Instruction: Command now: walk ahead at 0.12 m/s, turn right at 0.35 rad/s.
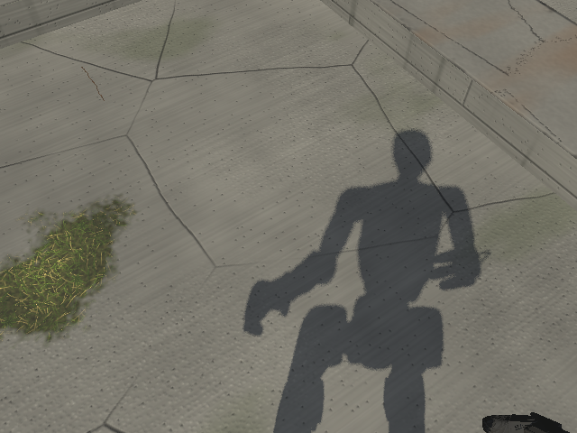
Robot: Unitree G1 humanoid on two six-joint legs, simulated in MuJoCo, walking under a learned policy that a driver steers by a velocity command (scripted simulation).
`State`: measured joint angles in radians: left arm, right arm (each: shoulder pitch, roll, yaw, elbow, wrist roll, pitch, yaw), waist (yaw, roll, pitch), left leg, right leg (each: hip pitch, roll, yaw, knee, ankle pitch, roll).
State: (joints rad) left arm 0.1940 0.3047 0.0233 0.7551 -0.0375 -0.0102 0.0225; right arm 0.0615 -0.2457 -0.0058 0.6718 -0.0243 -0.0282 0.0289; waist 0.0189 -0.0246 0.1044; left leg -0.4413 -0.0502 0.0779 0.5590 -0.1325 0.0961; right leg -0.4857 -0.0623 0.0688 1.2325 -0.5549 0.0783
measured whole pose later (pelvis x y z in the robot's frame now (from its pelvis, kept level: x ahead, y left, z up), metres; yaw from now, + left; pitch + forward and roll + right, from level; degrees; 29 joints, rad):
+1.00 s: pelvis +0.12 -0.07 +0.02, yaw -53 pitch +2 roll +1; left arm 0.22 0.37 0.10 0.56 -0.03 0.07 0.01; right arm 0.10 -0.26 -0.07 0.72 -0.02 0.01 -0.05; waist 0.00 -0.06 0.06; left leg -0.24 0.01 0.07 0.41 -0.20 0.01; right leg -0.58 -0.04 0.06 1.14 -0.37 0.10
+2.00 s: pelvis +0.09 -0.13 +0.01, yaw -52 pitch +2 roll -1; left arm 0.19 0.28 0.09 0.67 0.02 0.00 0.05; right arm 0.15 -0.33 -0.10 0.65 0.03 0.07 0.00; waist 0.01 0.02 0.05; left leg -0.56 0.05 0.00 1.10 -0.43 -0.08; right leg -0.24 -0.03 -0.18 0.48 -0.28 -0.02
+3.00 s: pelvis +0.49 -0.30 +0.01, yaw -56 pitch +1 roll +0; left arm 0.26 0.33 0.09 0.72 0.02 0.05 -0.02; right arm 0.13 -0.29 0.02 0.63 -0.03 0.03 -0.02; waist 0.06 0.02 0.07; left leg -0.57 0.01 -0.16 0.83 -0.29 -0.06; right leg -0.35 0.22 0.24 0.49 -0.13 -0.08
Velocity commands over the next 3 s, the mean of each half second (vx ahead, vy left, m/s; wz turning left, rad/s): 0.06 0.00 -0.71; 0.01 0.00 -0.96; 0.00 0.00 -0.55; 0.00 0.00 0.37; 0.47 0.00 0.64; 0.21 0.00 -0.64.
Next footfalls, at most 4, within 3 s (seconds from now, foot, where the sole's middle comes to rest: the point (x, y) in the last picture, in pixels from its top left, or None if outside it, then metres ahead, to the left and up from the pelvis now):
0.26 right None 0.10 -0.18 -0.76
0.76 left None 0.25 -0.03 -0.76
1.20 right None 0.01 -0.21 -0.76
1.60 left None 0.23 -0.11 -0.76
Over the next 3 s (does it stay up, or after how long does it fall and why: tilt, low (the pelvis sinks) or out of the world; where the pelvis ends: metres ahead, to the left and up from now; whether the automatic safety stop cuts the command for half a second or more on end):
stays up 0.49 -0.30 0.01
